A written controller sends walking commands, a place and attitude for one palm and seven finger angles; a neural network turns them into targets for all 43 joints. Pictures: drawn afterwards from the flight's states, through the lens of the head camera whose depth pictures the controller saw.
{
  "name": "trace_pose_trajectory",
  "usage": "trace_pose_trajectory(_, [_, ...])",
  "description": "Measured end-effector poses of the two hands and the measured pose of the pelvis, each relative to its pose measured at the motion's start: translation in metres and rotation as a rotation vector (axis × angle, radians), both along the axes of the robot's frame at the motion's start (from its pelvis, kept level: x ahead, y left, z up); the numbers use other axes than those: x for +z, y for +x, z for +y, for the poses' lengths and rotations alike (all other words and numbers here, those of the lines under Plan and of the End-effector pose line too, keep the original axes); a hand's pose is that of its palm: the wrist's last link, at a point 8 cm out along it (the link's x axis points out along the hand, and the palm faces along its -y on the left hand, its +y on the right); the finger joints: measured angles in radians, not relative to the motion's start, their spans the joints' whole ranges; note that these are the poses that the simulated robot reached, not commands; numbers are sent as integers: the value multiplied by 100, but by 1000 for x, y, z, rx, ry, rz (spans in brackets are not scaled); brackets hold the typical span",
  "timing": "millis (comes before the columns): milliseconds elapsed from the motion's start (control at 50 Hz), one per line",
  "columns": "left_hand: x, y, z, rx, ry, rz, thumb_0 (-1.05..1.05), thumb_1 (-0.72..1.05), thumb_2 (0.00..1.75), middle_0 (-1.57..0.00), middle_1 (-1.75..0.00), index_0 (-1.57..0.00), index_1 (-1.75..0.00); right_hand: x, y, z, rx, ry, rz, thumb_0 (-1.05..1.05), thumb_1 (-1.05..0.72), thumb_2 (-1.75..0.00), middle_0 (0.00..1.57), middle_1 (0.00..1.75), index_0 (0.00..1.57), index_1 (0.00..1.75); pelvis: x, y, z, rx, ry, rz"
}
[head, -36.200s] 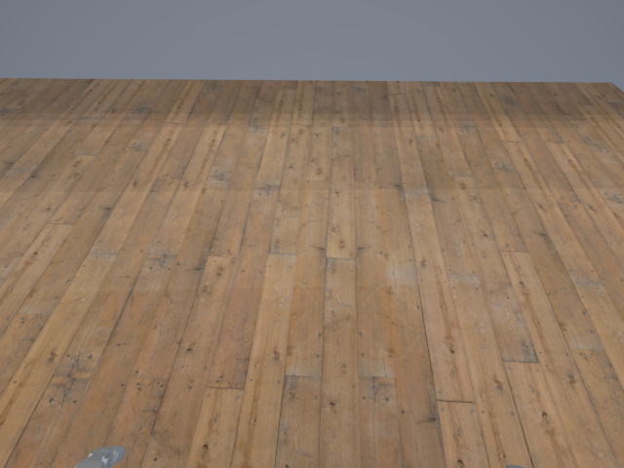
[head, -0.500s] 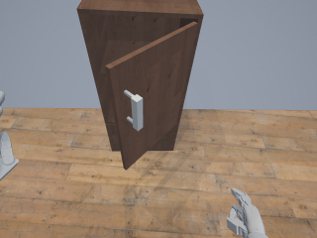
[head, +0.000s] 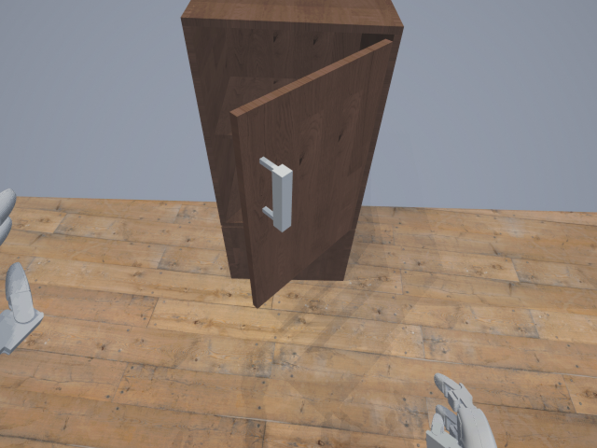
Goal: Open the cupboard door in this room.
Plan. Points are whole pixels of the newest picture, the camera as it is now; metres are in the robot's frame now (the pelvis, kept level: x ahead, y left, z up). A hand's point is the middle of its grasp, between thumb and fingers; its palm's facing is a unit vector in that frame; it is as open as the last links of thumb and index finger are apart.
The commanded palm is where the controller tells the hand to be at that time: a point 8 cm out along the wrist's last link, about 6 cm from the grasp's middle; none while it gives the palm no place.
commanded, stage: stop stepping back and stand still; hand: left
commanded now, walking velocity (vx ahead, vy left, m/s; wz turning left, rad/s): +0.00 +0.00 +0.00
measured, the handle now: (274, 194) +0.54 +0.07 +0.01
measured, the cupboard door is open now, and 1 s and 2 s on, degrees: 46 46 46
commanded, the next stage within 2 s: let the arm hang, fingers relaxed in 0.44 s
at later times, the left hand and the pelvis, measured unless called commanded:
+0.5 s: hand (9, 348) +0.17 +0.27 +0.16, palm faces +0.41 -0.78 -0.48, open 7.4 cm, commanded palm +0.11 +0.31 +0.18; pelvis -0.03 +0.01 +0.01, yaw +1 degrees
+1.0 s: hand out of the picture -0.03 +0.18 -0.18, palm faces +0.07 -0.98 -0.20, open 7.1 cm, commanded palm none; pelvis -0.03 -0.02 +0.00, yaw +4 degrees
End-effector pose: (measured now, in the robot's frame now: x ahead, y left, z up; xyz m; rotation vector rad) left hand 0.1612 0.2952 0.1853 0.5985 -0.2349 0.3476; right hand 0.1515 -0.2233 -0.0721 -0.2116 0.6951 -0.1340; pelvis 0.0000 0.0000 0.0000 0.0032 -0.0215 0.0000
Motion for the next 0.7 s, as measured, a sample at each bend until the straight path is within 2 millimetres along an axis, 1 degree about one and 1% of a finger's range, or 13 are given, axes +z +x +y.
trace_pose_trajectory(60, [3, -10, -1, -11, 6, 3, 1, 89, 90, -21, -30, -21, -31, 1, 1, 10, 23, 25, -18, 1, -90, -90, 20, 30, 20, 30, 1, -6, 1, -1, -2, -4])
trace_pose_trajectory(120, [1, -21, 3, 15, -3, 10, 1, 88, 90, -21, -30, -21, -31, 1, -1, 15, 42, 33, -19, 1, -90, -90, 21, 30, 20, 30, 2, -12, 1, -2, -5, -4])
trace_pose_trajectory(240, [-10, -38, 14, 98, -57, 26, 1, 88, 90, -21, -30, -21, -31, -2, -13, 10, 52, 5, 11, 1, -90, -90, 21, 31, 20, 30, 3, -21, 3, 1, -14, -2])
trace_pose_trajectory(320, [-18, -39, 16, 114, -93, 33, 1, 89, 90, -21, -30, -21, -31, -2, -23, 3, 41, -24, 35, 1, -90, -90, 21, 30, 20, 30, 4, -25, 5, 6, -18, 0])
trace_pose_trajectory(380, [-19, -35, 15, 100, -98, 35, 1, 89, 90, -21, -30, -21, -31, -1, -30, -2, 24, -41, 45, 1, -90, -90, 20, 30, 20, 30, 5, -27, 7, 8, -18, 0])
trace_pose_trajectory(460, [-14, -30, 13, 66, -72, 32, 1, 89, 90, -21, -30, -21, -31, 1, -35, -5, 2, -47, 46, 1, -90, -90, 20, 30, 20, 30, 5, -26, 7, 10, -13, 0])
trace_pose_trajectory(540, [-6, -28, 11, 43, -35, 28, 1, 89, 90, -21, -30, -21, -31, 1, -36, -5, -9, -39, 44, 1, -90, -90, 20, 30, 20, 30, 6, -24, 7, 10, -11, 3])
trace_pose_trajectory(560, [-12, -24, 12, 31, -25, 49, 1, 89, 90, -21, -30, -21, -30, -3, -35, -5, 7, -27, 46, 1, -90, -90, 20, 30, 20, 30, 5, -24, 8, 20, -13, 11])
trace_pose_trajectory(580, [-28, -19, 15, 26, -36, 115, 1, 89, 90, -21, -30, -21, -30, -11, -34, -7, 29, -14, 68, 1, -90, -90, 20, 30, 20, 30, 3, -25, 9, 30, -12, 19])
trace_pose_trajectory(600, [-51, -13, 18, 38, -69, 216, 1, 89, 90, -21, -30, -21, -30, -20, -34, -9, 46, -4, 103, 1, -90, -90, 20, 30, 20, 30, 1, -27, 10, 35, -10, 24])
trace_pose_trajectory(640, [-109, -9, 21, 85, -156, 459, 0, 89, 90, -20, -30, -20, -30, -37, -35, -14, 56, 10, 166, 1, -90, -90, 20, 30, 20, 30, -3, -29, 11, 38, -2, 31])
trace_pose_trajectory(660, [-139, -12, 19, 109, -200, 585, 0, 90, 90, -20, -30, -20, -30, -44, -37, -17, 52, 16, 191, 1, -90, -90, 20, 30, 20, 30, -4, -31, 11, 37, 3, 31])
trace_pose_trajectory(700, [-195, -29, 6, 141, -279, 819, 0, 90, 90, -20, -30, -20, -30, -53, -44, -23, 36, 24, 235, 1, -90, -90, 20, 30, 20, 30, -7, -32, 8, 31, 8, 26])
